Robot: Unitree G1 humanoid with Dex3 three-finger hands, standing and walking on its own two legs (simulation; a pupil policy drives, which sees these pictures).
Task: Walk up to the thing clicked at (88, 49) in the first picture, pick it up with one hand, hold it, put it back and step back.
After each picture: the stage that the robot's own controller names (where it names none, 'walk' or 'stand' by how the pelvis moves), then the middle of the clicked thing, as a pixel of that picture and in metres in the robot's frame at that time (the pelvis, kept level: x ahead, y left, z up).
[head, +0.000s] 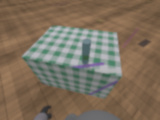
stand; (85, 52) +0.57 +0.08 +0.00
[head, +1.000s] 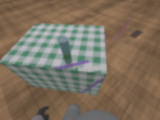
stand; (66, 51) +0.51 +0.24 +0.03
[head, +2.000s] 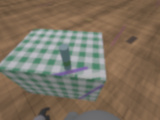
stand; (66, 58) +0.47 +0.24 +0.01
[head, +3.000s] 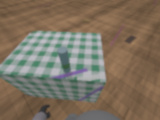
stand; (65, 61) +0.45 +0.24 +0.00
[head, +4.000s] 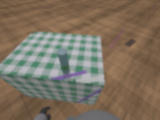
stand; (64, 62) +0.44 +0.24 +0.00
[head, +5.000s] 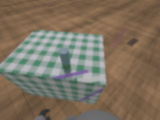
stand; (65, 62) +0.44 +0.23 +0.00
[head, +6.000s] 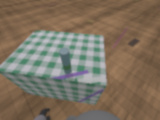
stand; (66, 62) +0.44 +0.23 +0.00
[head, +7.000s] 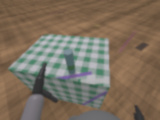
rise first; (70, 62) +0.45 +0.23 +0.00
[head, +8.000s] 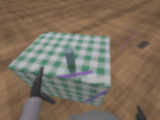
go down; (70, 61) +0.45 +0.22 +0.00
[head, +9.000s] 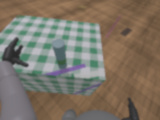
go down; (60, 56) +0.44 +0.21 +0.03
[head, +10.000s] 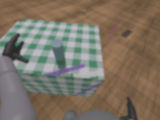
approach; (59, 56) +0.45 +0.22 +0.03
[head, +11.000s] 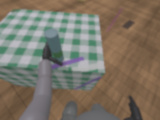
close in; (56, 48) +0.47 +0.23 +0.07
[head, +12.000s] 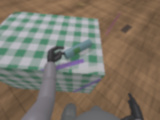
lift; (78, 48) +0.57 +0.09 -0.02
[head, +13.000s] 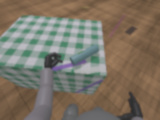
lift; (84, 54) +0.53 +0.05 -0.02
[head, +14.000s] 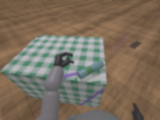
lift; (91, 69) +0.48 +0.03 -0.06
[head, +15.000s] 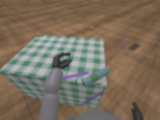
hold; (96, 76) +0.42 -0.02 -0.07
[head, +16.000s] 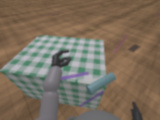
stand; (101, 82) +0.37 -0.07 -0.08
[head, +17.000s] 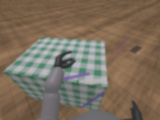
hold; out of the picture +0.18 -0.19 -0.73
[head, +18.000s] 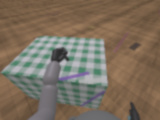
crouch; out of the picture +0.22 -0.53 -0.73
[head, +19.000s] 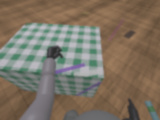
lower; (152, 112) +0.28 -0.87 -0.72
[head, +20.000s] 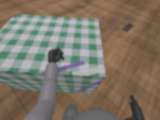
lower; out of the picture +0.32 -1.21 -0.68
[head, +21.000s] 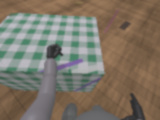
lower; out of the picture +0.40 -1.55 -0.68
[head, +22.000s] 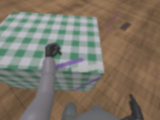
lower; out of the picture +0.44 -1.87 -0.68
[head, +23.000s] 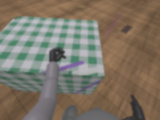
loosen; out of the picture +0.47 -2.20 -0.68
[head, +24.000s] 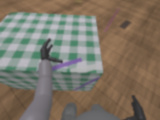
withdraw; out of the picture +0.52 -2.51 -0.68
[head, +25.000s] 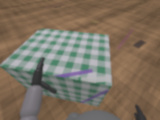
sink last; out of the picture +0.49 -2.85 -0.71
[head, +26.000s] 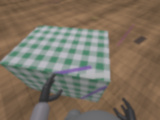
stand; out of the picture +0.51 -3.15 -0.71
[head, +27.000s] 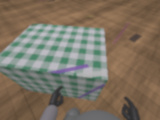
stand; out of the picture +0.57 -3.46 -0.69
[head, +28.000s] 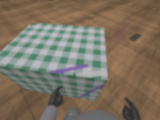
stand; out of the picture +0.59 -3.77 -0.68
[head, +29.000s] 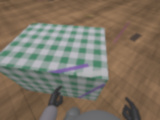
stand; out of the picture +0.62 -4.08 -0.68
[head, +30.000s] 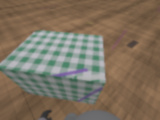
stand; out of the picture +0.61 -4.40 -0.74
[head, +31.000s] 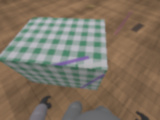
walk; out of the picture +0.69 -4.71 -0.72
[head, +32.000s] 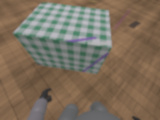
walk; out of the picture +0.97 -5.07 -0.72
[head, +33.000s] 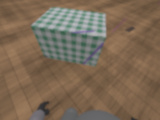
stand; out of the picture +1.08 -5.36 -0.73
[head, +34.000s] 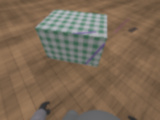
stand; out of the picture +1.04 -5.68 -0.74
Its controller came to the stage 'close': yes
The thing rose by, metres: 0.00
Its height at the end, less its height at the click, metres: -0.75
